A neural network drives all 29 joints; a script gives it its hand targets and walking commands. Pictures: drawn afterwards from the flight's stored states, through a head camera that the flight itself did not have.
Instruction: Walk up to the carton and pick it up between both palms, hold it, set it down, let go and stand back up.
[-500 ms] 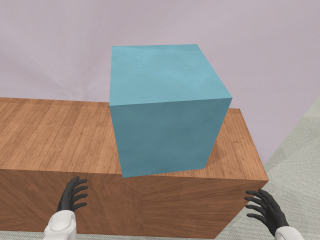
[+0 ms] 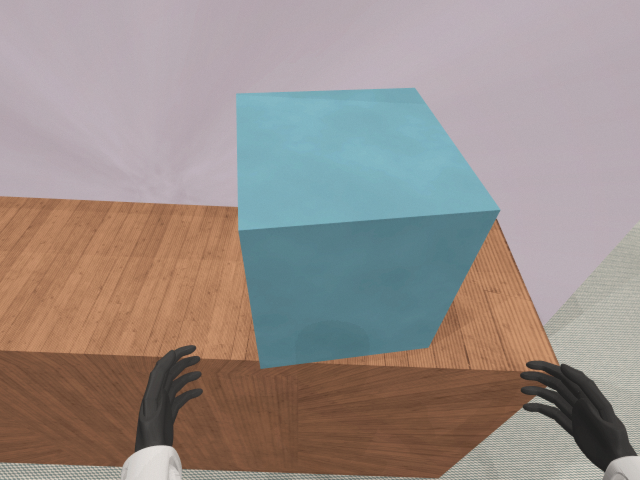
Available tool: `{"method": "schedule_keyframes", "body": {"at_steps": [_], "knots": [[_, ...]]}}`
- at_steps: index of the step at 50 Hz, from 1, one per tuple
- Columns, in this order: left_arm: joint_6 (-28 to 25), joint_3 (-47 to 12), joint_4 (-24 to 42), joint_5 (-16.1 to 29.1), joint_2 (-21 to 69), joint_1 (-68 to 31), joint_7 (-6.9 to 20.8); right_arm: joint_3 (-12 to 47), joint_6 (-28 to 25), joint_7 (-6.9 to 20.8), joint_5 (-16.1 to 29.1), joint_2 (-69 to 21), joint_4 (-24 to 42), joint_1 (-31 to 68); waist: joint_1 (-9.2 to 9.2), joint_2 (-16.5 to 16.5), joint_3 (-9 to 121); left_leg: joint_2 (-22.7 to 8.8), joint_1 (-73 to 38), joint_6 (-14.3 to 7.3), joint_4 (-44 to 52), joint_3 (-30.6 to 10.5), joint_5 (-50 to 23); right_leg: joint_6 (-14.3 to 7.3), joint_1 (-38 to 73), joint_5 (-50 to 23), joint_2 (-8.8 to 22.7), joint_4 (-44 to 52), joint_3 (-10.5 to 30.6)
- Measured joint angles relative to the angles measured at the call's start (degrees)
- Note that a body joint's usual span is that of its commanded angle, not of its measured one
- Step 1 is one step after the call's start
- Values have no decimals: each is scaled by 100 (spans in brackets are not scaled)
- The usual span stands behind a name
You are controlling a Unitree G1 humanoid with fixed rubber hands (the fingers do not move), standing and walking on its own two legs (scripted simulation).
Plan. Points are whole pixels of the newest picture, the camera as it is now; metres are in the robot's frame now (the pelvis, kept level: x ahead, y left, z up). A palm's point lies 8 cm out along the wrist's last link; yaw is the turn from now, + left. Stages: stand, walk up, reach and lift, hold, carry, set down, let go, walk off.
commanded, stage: reach and lift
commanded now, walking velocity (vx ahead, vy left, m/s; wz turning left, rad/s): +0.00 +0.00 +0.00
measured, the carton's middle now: (337, 228) +0.47 +0.03 +0.07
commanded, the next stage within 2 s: none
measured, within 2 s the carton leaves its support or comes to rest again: neither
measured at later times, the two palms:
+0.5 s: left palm (166, 356) +0.24 +0.20 +0.09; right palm (617, 376) +0.27 -0.29 +0.08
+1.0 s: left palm (128, 309) +0.26 +0.24 +0.13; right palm (590, 286) +0.35 -0.26 +0.13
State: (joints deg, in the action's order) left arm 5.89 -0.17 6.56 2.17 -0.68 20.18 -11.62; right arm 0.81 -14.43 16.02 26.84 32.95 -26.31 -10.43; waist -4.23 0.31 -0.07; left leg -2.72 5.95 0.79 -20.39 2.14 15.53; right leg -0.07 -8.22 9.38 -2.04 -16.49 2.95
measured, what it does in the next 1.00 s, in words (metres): stands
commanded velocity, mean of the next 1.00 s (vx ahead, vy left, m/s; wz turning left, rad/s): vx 0.00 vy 0.00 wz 0.00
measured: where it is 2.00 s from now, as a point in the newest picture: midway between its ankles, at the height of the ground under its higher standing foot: outside the picture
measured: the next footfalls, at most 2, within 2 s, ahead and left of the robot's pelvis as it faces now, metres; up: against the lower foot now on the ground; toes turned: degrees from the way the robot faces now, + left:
none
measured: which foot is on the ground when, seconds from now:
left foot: down 0.00-1.00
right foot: down 0.00-1.00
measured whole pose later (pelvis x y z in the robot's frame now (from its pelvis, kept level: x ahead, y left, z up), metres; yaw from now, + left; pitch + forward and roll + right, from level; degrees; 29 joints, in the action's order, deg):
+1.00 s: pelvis -0.02 -0.02 +0.00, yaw +1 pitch +4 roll +0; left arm 41.5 12.1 11.1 8.9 -10.8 -12.7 -10.3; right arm 0.4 17.5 10.3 28.3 36.0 -24.3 24.8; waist -3.6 0.2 2.7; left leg -2.2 10.7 1.8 -19.1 0.3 12.0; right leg -0.9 -14.1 8.0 -1.9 -18.4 2.3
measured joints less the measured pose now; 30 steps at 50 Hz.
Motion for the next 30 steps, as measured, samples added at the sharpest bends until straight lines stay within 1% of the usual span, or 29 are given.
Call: {"method": "schedule_keyframes", "body": {"at_steps": [4, 8, 10, 14, 18, 23, 30], "knots": [[-79, 97, 175, -26, -17, -121, -35, 87, -17, -25, 60, -40, 211, 193, -69, 74, 60, -6, 162, 32, -25, -19, -69, -28, -208, -7, -11, -132, -11], [103, 193, 57, 11, -121, -379, -25, 146, 202, -14, -35, -119, -4, 502, -74, 114, 40, 6, 162, 67, 3, -74, -159, -70, -244, -20, -4, -218, -58], [275, 230, -66, 55, -170, -518, -30, 102, 399, -32, -85, -163, -69, 612, -61, 120, 63, 15, 152, 80, 23, -88, -197, -84, -264, -11, 4, -275, -69], [621, 277, -163, 212, -276, -804, -56, -74, 744, -123, -162, -234, 91, 823, 28, 102, 186, 25, 181, 99, 54, -90, -261, -97, -344, -18, 8, -351, -64], [985, 372, -309, 368, -425, -1433, -88, -187, 1151, -177, -178, -203, 117, 1306, 92, 95, 310, 27, 230, 112, 64, -49, -313, -112, -456, -40, 1, -435, -14], [1601, 572, -493, 348, -462, -2271, -60, -10, 1729, -226, -89, -11, -31, 1904, 88, 73, 328, 26, 187, 122, 168, 3, -406, -115, -462, -121, -11, -391, 49], [2338, 996, -622, 343, -486, -2838, 20, 229, 2347, -316, 42, 132, 64, 2476, 69, 51, 245, 12, 217, 121, 184, 35, -444, -117, -503, -187, -35, -361, 95]]}}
